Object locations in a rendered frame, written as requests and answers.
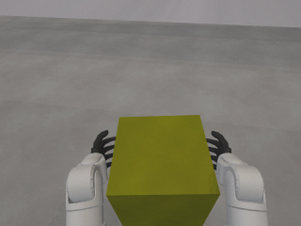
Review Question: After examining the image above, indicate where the left robot hand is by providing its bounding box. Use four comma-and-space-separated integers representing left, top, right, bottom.
91, 130, 116, 168

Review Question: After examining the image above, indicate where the carton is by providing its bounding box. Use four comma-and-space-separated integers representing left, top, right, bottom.
106, 115, 220, 226

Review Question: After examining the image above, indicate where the left robot forearm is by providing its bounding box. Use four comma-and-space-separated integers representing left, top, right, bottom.
66, 153, 108, 226

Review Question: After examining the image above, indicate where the right robot hand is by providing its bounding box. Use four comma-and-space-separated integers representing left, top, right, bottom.
206, 131, 231, 170

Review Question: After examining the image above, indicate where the right robot forearm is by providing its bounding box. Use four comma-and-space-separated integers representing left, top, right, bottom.
216, 153, 268, 226

